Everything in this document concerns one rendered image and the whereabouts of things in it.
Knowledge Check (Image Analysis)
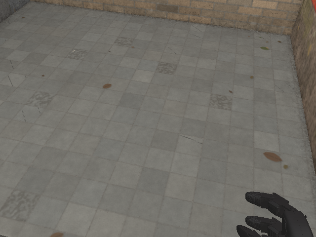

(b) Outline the robot right hand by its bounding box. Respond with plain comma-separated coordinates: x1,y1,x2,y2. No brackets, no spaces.
236,192,314,237

